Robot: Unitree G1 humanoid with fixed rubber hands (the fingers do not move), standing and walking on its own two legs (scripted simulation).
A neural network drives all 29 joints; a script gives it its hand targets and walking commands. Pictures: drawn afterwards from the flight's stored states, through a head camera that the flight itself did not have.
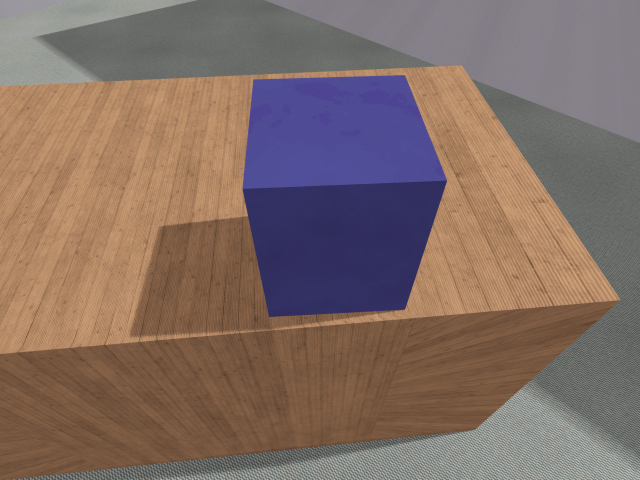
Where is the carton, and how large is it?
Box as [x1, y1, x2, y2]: [242, 75, 446, 316]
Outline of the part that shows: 404,75 253,79 242,188 269,316 404,309 446,182 445,176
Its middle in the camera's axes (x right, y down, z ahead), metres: +0.02 -0.06 +0.54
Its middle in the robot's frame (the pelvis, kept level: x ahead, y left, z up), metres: +0.47 -0.01 +0.09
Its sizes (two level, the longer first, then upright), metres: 0.210 0.200 0.250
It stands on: a pedestal, 0.72 m high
